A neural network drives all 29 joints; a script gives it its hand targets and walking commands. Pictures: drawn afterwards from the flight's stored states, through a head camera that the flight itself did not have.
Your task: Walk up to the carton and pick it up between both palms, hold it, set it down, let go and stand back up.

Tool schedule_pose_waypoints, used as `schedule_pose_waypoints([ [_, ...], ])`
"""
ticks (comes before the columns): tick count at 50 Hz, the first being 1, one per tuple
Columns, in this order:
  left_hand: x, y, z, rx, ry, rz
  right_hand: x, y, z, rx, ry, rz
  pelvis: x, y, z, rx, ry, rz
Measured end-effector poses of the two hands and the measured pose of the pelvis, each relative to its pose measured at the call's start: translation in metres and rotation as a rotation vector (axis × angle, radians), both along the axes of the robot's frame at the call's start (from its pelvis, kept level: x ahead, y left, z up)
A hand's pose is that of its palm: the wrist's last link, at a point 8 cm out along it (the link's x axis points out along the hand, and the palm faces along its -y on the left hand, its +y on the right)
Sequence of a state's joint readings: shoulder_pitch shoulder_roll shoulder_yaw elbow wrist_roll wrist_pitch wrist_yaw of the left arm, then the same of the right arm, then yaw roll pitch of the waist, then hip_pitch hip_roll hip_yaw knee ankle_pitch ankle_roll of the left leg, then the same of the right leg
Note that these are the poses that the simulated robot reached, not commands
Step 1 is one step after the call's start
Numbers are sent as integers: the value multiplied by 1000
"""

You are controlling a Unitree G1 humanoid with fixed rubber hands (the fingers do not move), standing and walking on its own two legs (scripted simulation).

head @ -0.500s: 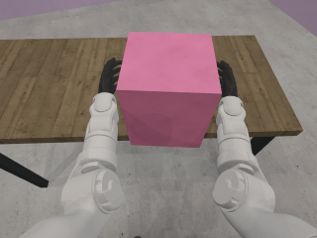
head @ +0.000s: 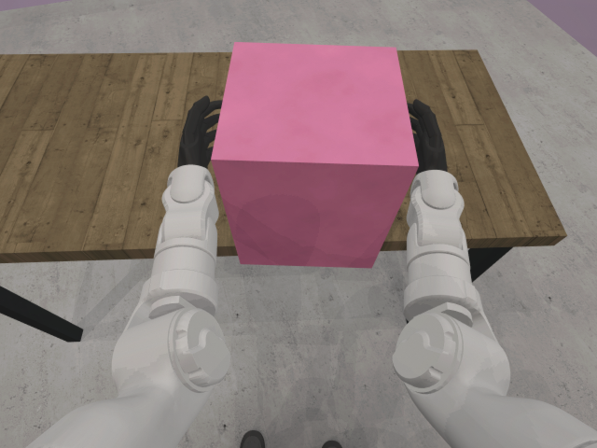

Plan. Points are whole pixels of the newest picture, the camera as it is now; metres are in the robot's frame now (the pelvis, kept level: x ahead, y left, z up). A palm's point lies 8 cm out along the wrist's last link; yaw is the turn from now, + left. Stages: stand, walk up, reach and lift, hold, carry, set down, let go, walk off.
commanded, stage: set down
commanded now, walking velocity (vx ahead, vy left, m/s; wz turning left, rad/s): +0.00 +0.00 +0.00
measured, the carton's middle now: (310, 166) +0.47 -0.02 +0.05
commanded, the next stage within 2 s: let go in 1.68 s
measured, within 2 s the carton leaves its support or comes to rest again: neither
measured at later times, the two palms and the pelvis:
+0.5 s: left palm (199, 162) +0.46 +0.13 +0.08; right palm (423, 166) +0.44 -0.17 +0.08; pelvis +0.01 +0.01 +0.00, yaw +0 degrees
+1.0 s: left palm (202, 165) +0.47 +0.13 +0.06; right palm (419, 169) +0.45 -0.17 +0.07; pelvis +0.01 +0.01 +0.00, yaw -1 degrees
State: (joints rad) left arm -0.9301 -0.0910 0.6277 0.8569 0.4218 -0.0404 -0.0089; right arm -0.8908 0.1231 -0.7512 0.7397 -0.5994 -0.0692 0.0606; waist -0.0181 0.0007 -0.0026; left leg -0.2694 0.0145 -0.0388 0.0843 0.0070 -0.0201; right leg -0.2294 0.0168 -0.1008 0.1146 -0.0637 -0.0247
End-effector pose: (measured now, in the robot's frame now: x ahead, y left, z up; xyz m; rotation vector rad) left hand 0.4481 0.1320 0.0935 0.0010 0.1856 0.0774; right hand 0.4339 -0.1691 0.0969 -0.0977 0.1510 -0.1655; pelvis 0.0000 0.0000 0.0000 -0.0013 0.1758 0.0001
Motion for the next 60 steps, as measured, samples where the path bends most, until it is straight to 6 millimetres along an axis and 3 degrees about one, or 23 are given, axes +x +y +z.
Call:
schedule_pose_waypoints([
  [18, 10, 0, -7, 0, 10, -9, 6, 1, -3, -10, 4, -18, 3, 3, 0, 0, 21, -1],
  [37, 17, 0, -26, 4, 24, -16, 13, 0, -24, 0, 32, -8, 10, 5, -2, -2, 86, -5],
  [60, 18, 0, -32, -10, 2, -15, 15, 0, -29, -1, 6, -7, 8, 8, -3, -3, 133, -10],
])
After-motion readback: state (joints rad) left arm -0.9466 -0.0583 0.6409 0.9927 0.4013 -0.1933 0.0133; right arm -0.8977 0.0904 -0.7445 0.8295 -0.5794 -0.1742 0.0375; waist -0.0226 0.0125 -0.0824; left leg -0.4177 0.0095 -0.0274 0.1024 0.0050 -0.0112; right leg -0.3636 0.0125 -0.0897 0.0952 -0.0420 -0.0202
